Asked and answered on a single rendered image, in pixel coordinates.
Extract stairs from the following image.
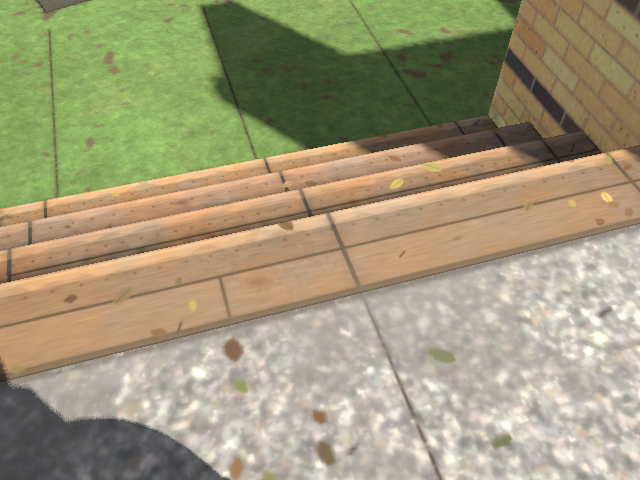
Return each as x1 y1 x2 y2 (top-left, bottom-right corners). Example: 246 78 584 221
0 115 602 284

